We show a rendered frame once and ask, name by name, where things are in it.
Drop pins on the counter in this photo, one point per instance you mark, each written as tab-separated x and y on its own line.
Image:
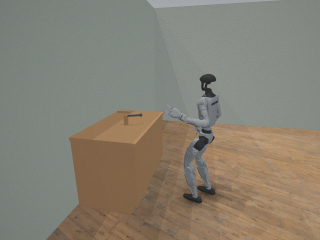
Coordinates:
114	159

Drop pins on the robot left upper arm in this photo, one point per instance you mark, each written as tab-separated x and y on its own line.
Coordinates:
202	106

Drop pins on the robot right upper arm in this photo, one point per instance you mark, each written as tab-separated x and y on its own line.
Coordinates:
219	113

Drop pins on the tap lever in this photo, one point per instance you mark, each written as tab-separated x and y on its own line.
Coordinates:
135	115

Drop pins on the left robot forearm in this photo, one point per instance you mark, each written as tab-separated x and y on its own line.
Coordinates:
194	122

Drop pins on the robot thigh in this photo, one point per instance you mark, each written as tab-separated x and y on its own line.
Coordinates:
192	150
200	162

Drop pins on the robot left thigh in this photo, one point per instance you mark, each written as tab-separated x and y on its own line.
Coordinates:
192	150

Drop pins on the left robot hand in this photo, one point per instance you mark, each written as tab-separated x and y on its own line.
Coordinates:
174	113

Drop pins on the robot right thigh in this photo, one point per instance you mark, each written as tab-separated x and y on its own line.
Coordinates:
200	162

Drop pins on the right robot hand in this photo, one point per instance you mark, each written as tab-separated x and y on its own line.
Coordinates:
198	130

